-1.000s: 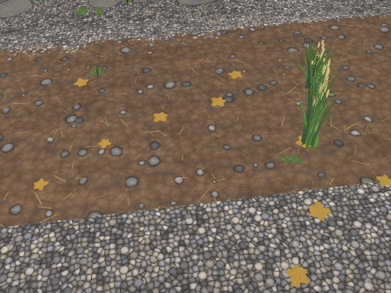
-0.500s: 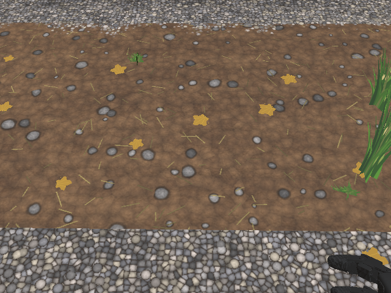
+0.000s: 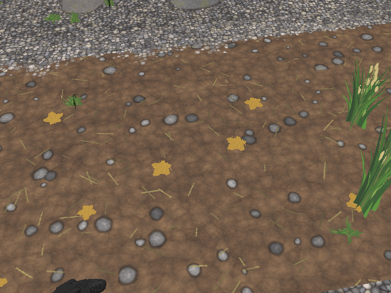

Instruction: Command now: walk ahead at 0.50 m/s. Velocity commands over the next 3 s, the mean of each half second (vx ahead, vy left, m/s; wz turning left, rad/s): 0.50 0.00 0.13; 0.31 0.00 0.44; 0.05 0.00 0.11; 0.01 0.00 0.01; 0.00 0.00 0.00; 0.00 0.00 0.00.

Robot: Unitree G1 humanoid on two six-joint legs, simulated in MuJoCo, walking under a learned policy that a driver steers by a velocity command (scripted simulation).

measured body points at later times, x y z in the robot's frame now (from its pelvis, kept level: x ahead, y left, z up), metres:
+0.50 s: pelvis +0.27 -0.03 +0.01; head +0.29 -0.04 +0.46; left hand +0.25 +0.24 -0.12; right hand +0.45 -0.26 -0.11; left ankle +0.46 +0.15 -0.68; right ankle +0.18 -0.12 -0.73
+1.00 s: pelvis +0.50 +0.05 +0.01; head +0.54 +0.08 +0.46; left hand +0.59 +0.36 -0.10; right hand +0.69 -0.19 -0.10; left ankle +0.49 +0.12 -0.73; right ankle +0.67 -0.08 -0.68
